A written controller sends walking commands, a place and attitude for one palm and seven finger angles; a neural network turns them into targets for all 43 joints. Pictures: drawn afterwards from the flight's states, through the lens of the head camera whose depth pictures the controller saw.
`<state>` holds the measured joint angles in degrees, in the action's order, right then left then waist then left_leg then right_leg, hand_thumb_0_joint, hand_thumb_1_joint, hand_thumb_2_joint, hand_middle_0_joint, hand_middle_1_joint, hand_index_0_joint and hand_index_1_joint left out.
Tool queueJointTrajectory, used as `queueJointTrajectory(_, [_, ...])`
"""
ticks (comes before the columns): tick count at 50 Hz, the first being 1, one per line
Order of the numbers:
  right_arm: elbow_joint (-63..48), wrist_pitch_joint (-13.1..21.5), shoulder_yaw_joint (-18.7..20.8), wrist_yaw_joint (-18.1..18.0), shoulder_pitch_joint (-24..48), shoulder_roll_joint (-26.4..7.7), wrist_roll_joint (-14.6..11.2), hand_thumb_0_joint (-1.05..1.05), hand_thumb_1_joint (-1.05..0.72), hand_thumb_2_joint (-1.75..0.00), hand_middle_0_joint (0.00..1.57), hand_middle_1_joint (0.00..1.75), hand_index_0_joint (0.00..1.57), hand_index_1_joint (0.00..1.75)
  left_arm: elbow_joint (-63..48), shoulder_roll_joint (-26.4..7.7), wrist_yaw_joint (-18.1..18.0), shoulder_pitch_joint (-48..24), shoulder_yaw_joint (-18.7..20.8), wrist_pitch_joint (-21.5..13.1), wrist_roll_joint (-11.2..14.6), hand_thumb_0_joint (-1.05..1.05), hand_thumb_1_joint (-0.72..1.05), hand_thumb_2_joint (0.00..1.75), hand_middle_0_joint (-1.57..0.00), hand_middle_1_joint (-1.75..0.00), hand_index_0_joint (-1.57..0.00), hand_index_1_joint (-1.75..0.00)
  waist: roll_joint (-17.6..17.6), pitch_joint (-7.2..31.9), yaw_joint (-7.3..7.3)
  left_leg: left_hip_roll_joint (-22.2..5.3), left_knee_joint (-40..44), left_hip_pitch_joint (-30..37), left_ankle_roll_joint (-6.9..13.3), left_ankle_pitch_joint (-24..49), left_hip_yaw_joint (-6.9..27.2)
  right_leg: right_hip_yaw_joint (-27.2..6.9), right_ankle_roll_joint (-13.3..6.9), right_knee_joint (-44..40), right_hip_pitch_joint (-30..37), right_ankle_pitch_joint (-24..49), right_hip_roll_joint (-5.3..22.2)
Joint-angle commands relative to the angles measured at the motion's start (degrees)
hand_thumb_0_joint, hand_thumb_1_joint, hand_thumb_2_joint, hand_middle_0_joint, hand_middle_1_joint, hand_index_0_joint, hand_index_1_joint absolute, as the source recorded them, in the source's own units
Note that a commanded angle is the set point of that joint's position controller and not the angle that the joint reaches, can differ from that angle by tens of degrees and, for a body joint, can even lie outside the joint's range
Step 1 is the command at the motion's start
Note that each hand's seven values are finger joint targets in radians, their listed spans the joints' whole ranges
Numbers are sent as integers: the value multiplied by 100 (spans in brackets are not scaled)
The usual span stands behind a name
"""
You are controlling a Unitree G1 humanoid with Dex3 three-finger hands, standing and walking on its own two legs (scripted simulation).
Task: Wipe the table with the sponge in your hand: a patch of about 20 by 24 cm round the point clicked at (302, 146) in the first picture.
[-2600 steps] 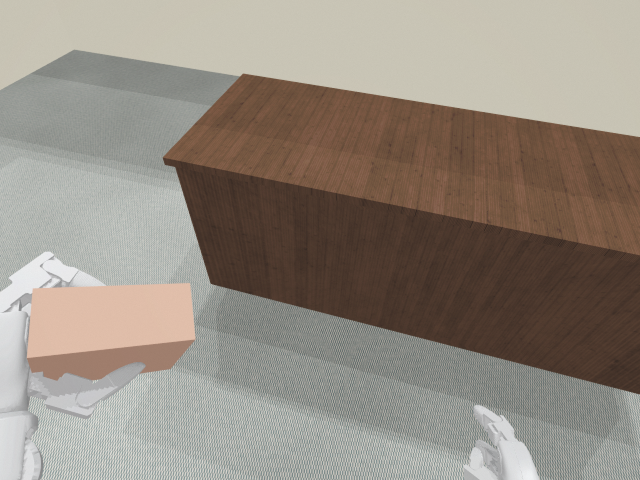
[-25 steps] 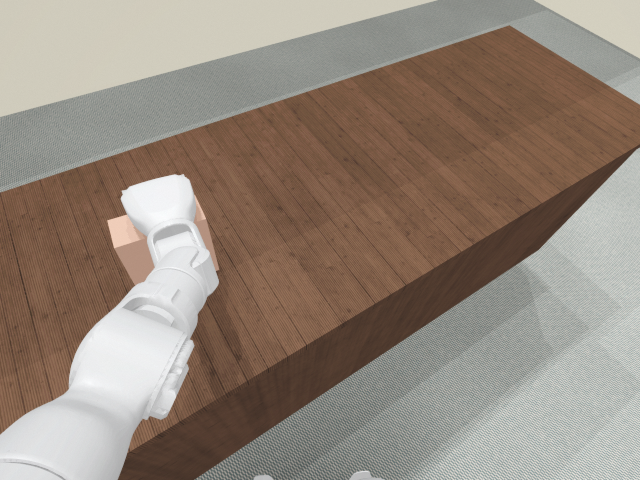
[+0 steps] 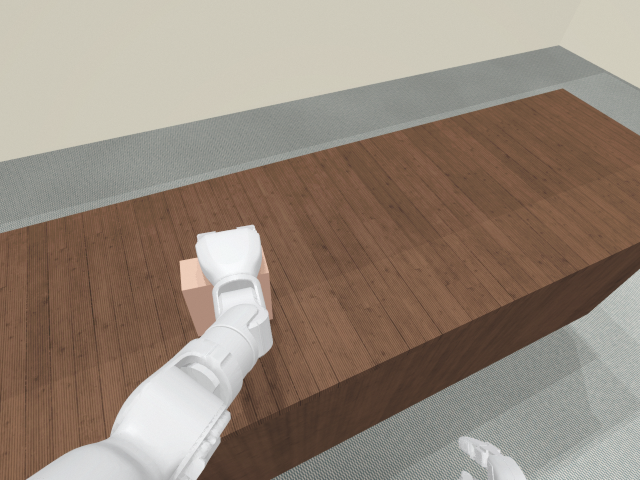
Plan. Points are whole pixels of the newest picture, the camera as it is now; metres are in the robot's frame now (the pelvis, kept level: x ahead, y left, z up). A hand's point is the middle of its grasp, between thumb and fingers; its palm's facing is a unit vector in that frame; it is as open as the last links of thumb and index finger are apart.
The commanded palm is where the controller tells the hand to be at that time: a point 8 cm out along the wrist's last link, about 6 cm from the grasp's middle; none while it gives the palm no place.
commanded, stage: wipe back along the third lane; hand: left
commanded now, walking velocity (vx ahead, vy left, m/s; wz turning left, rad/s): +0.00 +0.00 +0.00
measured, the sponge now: (231, 299) +0.39 +0.17 -0.06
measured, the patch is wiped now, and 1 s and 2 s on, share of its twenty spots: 0.95 0.95 0.95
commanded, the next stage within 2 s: slide back across to the middle lane in 1.76 s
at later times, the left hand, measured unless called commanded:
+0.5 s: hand (246, 310) +0.34 +0.13 -0.01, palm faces -0.07 -0.02 -1.00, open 10.0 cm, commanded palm +0.30 +0.11 +0.03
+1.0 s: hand (258, 339) +0.30 +0.11 -0.01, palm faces -0.07 -0.03 -1.00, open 10.0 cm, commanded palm +0.25 +0.09 +0.03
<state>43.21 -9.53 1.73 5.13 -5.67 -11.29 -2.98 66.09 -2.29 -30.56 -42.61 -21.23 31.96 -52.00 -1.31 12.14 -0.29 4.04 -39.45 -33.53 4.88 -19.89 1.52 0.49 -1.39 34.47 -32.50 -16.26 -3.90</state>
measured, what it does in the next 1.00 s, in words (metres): stands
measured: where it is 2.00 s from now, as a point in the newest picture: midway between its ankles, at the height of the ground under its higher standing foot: outside the picture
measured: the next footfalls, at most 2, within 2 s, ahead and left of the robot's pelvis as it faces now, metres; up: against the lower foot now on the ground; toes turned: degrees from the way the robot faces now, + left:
none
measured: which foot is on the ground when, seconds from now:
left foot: down 0.00-1.00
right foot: down 0.00-1.00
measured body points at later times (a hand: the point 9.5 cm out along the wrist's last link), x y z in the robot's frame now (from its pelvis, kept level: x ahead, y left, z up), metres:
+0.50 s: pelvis -0.01 -0.03 +0.01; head -0.01 -0.03 +0.46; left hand +0.34 +0.13 +0.05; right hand +0.17 -0.25 -0.09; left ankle -0.02 +0.06 -0.72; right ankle +0.00 -0.11 -0.72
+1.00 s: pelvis -0.01 -0.05 +0.01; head -0.03 -0.06 +0.46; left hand +0.30 +0.11 +0.05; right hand +0.20 -0.26 -0.08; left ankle -0.02 +0.06 -0.72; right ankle +0.00 -0.11 -0.72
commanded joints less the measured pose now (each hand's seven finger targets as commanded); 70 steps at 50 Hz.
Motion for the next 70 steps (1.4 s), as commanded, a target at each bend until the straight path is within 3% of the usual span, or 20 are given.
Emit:
queueJointTrajectory(1, [-640, 37, 215, -15, 358, -817, 19, 0, -90, -90, 20, 30, 20, 30, -480, 504, 227, -893, -50, 22, 146, 0, 10, 130, -120, -160, -120, -160, 508, 1313, 189, -521, 434, 1461, -508, 2848, 341, 158, -340, -165, 756, 2099, 66])
queueJointTrajectory(5, [-748, -79, 208, -20, 572, -778, 14, 0, -90, -90, 20, 30, 20, 30, -748, 640, 291, -509, -174, 88, 118, 0, 10, 130, -120, -160, -120, -160, 547, 1402, 98, -506, 460, 1510, -492, 3045, 302, 125, -363, -193, 1012, 2397, 96])
queueJointTrajectory(11, [-853, -185, 147, -85, 787, -798, 13, 0, -90, -90, 20, 30, 20, 30, -1049, 409, 310, -92, -113, 201, 130, 0, 10, 130, -120, -160, -120, -160, 660, 1161, 34, -386, 610, 1293, -432, 2395, 148, 15, -368, -346, 1443, 2527, 133])
queueJointTrajectory(19, [-975, -167, 78, -231, 969, -745, -41, 0, -90, -90, 20, 30, 20, 30, -1325, 232, 388, 120, -112, 285, 20, 0, 10, 130, -120, -160, -120, -160, 490, 820, -32, -294, 923, 1181, -402, 1522, 52, -93, -374, -650, 1545, 1742, 151])
queueJointTrajectory(29, [-1101, -90, 44, -324, 1103, -734, -79, 0, -90, -90, 20, 30, 20, 30, -1606, 47, 426, 544, -28, 200, 73, 0, 10, 130, -120, -160, -120, -160, 665, 616, -99, -212, 1069, 1010, -360, 946, -4, -280, -332, -918, 1693, 1087, 177])
queueJointTrajectory(36, [-1210, -79, 85, -232, 1220, -723, -91, 0, -90, -90, 20, 30, 20, 30, -2028, 405, 496, 1206, -403, 152, 85, 0, 10, 130, -120, -160, -120, -160, 795, 690, -163, -193, 992, 1130, -336, 1200, -17, -309, -347, -838, 1861, 1546, 183])
queueJointTrajectory(40, [-1245, -78, 72, -224, 1384, -743, -118, 0, -90, -90, 20, 30, 20, 30, -2290, 272, 536, 1294, -306, 214, 140, 0, 10, 130, -120, -160, -120, -160, 823, 575, -231, -192, 1049, 1130, -333, 1133, 5, -372, -356, -907, 1841, 1417, 172])
queueJointTrajectory(43, [-1206, -84, 51, -229, 1382, -724, -122, 0, -90, -90, 20, 30, 20, 30, -2310, 335, 561, 1335, -450, 240, 90, 0, 10, 130, -120, -160, -120, -160, 907, 420, -163, -179, 1037, 1160, -327, 1047, -23, -394, -326, -932, 1801, 1343, 196])
queueJointTrajectory(45, [-1262, -86, 46, -219, 1496, -735, -129, 0, -90, -90, 20, 30, 20, 30, -2463, 285, 604, 1524, -392, 250, 90, 0, 10, 130, -120, -160, -120, -160, 793, 449, -281, -172, 1066, 1159, -336, 1072, 0, -450, -364, -923, 1831, 1365, 185])
queueJointTrajectory(47, [-1302, -96, 41, -182, 1481, -702, -134, 0, -90, -90, 20, 30, 20, 30, -2567, 561, 622, 1576, -698, 247, 65, 0, 10, 130, -120, -160, -120, -160, 839, 410, -206, -164, 1011, 1232, -316, 1150, -19, -367, -345, -868, 1824, 1457, 200])
queueJointTrajectory(50, [-1303, -110, 44, -191, 1548, -732, -120, 0, -90, -90, 20, 30, 20, 30, -2704, 316, 667, 1657, -482, 235, 63, 0, 10, 130, -120, -160, -120, -160, 913, 490, -277, -160, 998, 1227, -317, 1177, 2, -475, -358, -882, 1889, 1589, 181])
queueJointTrajectory(53, [-1276, -120, 27, -227, 1543, -713, -121, 0, -90, -90, 20, 30, 20, 30, -2704, 278, 658, 1553, -514, 245, -16, 0, 10, 130, -120, -160, -120, -160, 916, 351, -189, -148, 972, 1197, -322, 1113, -26, -509, -325, -875, 1848, 1567, 216])
queueJointTrajectory(55, [-1299, -115, 19, -239, 1605, -732, -114, 0, -90, -90, 20, 30, 20, 30, -2828, 96, 677, 1621, -334, 252, -19, 0, 10, 130, -120, -160, -120, -160, 770, 453, -290, -139, 983, 1181, -339, 1145, -5, -581, -362, -861, 1890, 1644, 194])
queueJointTrajectory(56, [-1302, -121, 12, -248, 1562, -697, -111, 0, -90, -90, 20, 30, 20, 30, -2790, 287, 682, 1602, -528, 263, -28, 0, 10, 130, -120, -160, -120, -160, 806, 439, -210, -126, 948, 1207, -319, 1166, -46, -515, -324, -829, 1926, 1693, 227])
queueJointTrajectory(60, [-1327, -131, 24, -238, 1588, -727, -112, 0, -90, -90, 20, 30, 20, 30, -2847, 128, 712, 1645, -391, 264, -101, 0, 10, 130, -120, -160, -120, -160, 733, 498, -274, -137, 924, 1165, -340, 1224, -7, -561, -369, -788, 1879, 1775, 196])
queueJointTrajectory(62, [-1330, -131, 17, -244, 1526, -710, -125, 0, -90, -90, 20, 30, 20, 30, -2806, 271, 707, 1506, -557, 259, -122, 0, 10, 130, -120, -160, -120, -160, 814, 436, -171, -137, 892, 1144, -325, 1141, -8, -486, -332, -769, 1798, 1620, 212])
queueJointTrajectory(65, [-1324, -102, 24, -274, 1553, -728, -115, 0, -90, -90, 20, 30, 20, 30, -2782, 73, 700, 1522, -325, 241, -91, 0, 10, 130, -120, -160, -120, -160, 772, 511, -262, -127, 892, 1075, -331, 1081, -8, -572, -347, -796, 1811, 1544, 194])
queueJointTrajectory(66, [-1311, -105, 24, -280, 1493, -709, -110, 0, -90, -90, 20, 30, 20, 30, -2756, 219, 697, 1468, -494, 224, -133, 0, 10, 130, -120, -160, -120, -160, 752, 549, -177, -121, 850, 1107, -319, 1099, -31, -516, -326, -740, 1809, 1574, 221])
queueJointTrajectory(69, [-1331, -81, 36, -273, 1481, -703, -118, 0, -90, -90, 20, 30, 20, 30, -2708, 278, 675, 1600, -507, 212, -93, 0, 10, 130, -120, -160, -120, -160, 880, 495, -199, -118, 838, 1035, -319, 1055, -41, -522, -311, -761, 1801, 1551, 229])
queueJointTrajectory(70, [-1322, -74, 41, -279, 1496, -738, -112, 0, -90, -90, 20, 30, 20, 30, -2735, 62, 674, 1583, -276, 195, -63, 0, 10, 130, -120, -160, -120, -160, 903, 585, -260, -124, 849, 987, -325, 1051, -12, -592, -334, -761, 1847, 1583, 203])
